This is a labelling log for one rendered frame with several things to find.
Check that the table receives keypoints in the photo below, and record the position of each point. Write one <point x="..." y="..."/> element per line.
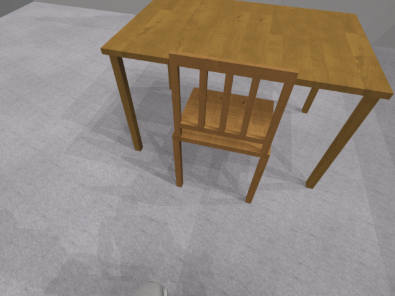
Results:
<point x="330" y="50"/>

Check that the chair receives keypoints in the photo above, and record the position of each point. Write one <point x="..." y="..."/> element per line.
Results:
<point x="236" y="123"/>

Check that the robot left thigh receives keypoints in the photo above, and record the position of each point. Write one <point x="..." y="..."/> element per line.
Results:
<point x="151" y="289"/>

